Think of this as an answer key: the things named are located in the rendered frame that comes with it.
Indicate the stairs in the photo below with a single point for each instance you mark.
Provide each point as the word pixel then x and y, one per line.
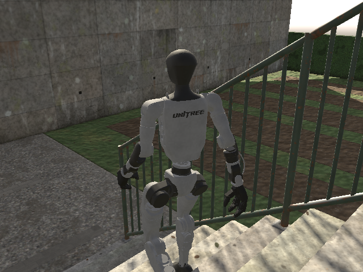
pixel 315 242

